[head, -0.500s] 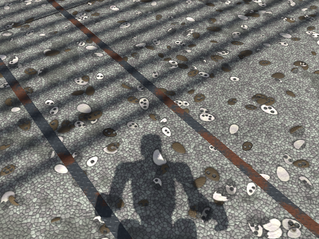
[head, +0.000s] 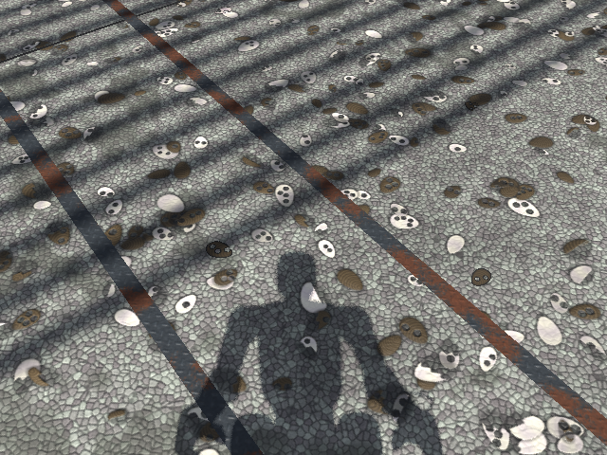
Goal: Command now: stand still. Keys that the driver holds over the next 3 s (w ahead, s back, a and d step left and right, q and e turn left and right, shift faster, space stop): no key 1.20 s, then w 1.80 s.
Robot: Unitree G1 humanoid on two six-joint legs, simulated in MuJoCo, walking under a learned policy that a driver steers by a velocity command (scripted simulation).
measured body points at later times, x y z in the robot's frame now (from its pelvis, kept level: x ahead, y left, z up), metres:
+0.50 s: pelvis +0.00 +0.00 +0.00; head +0.01 +0.00 +0.45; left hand +0.04 +0.25 -0.15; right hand +0.02 -0.25 -0.15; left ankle +0.00 +0.14 -0.74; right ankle +0.00 -0.11 -0.74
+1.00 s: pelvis +0.00 +0.00 +0.00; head +0.02 +0.00 +0.45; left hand +0.01 +0.25 -0.16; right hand +0.00 -0.24 -0.16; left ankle +0.00 +0.14 -0.74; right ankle +0.00 -0.11 -0.74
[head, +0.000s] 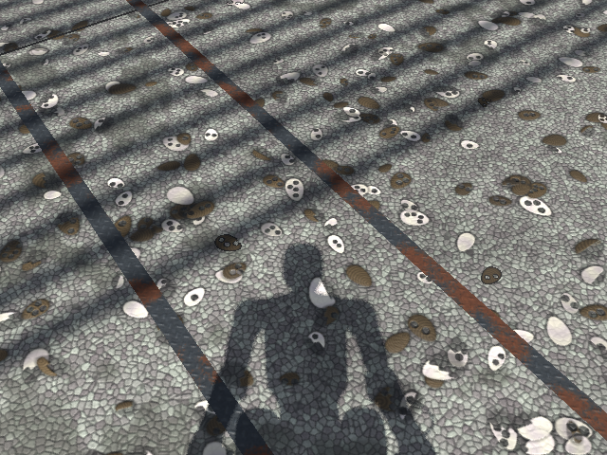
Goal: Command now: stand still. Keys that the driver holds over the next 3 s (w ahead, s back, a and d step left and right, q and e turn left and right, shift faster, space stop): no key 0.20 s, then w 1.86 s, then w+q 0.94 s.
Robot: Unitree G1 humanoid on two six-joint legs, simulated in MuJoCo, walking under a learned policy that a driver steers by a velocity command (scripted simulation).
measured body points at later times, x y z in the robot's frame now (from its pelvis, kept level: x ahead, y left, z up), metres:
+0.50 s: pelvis +0.05 +0.03 -0.01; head +0.06 +0.05 +0.44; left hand +0.02 +0.28 -0.17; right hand +0.04 -0.22 -0.15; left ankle +0.02 +0.12 -0.74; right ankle -0.01 -0.11 -0.73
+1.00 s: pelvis +0.31 -0.01 -0.02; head +0.35 +0.00 +0.43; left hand +0.48 +0.24 -0.13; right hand +0.26 -0.26 -0.16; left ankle +0.11 +0.13 -0.63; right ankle +0.40 -0.09 -0.74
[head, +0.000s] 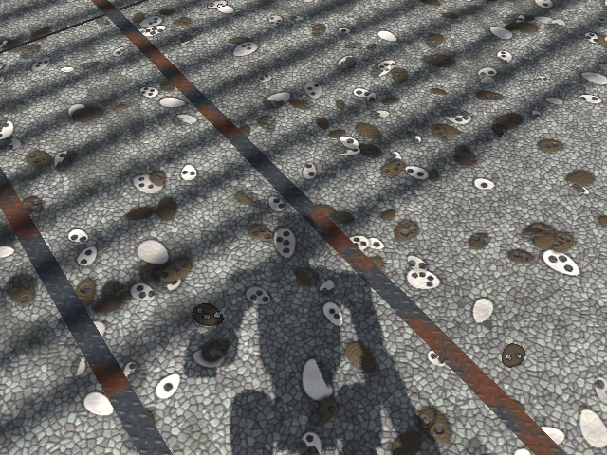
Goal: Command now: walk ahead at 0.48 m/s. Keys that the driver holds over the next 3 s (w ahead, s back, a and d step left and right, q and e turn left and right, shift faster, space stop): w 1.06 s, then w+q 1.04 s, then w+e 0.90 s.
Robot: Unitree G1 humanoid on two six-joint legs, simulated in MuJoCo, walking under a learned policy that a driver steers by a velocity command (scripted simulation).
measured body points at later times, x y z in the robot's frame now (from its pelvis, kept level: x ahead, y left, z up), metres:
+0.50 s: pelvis +0.30 +0.06 +0.00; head +0.33 +0.07 +0.45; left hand +0.25 +0.32 -0.15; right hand +0.49 -0.18 -0.10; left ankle +0.41 +0.15 -0.72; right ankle +0.11 -0.08 -0.68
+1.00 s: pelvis +0.57 +0.04 +0.00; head +0.60 +0.03 +0.45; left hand +0.79 +0.26 -0.09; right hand +0.52 -0.23 -0.14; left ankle +0.41 +0.15 -0.72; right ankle +0.73 -0.08 -0.72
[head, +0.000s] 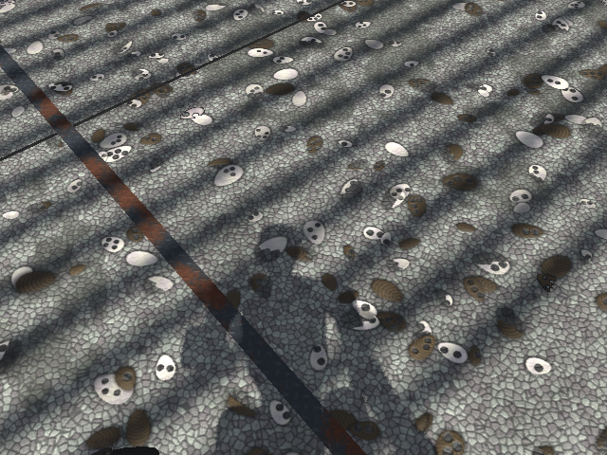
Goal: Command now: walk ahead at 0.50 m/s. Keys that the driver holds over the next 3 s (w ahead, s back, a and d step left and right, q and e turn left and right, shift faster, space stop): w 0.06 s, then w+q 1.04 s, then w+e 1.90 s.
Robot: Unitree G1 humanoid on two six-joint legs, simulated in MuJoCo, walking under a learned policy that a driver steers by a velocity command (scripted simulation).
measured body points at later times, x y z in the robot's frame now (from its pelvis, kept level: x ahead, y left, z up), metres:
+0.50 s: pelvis +0.27 -0.01 +0.00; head +0.29 +0.00 +0.45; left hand +0.22 +0.26 -0.14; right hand +0.49 -0.21 -0.11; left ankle +0.43 +0.16 -0.69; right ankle +0.15 -0.12 -0.73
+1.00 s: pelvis +0.55 +0.08 +0.01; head +0.57 +0.11 +0.46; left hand +0.65 +0.40 -0.08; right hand +0.72 -0.16 -0.10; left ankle +0.43 +0.13 -0.73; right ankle +0.78 +0.02 -0.69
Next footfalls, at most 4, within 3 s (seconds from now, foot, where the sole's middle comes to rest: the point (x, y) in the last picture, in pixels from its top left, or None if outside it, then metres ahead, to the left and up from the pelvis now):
0.02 right None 0.19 -0.12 -0.76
0.58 left None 0.47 0.14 -0.76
1.08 right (266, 317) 0.81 0.07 -0.76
1.52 left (136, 309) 0.86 0.39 -0.76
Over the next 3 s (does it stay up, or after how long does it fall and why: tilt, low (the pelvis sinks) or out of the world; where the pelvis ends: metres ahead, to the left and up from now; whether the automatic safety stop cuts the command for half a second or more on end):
stays up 1.55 0.25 0.00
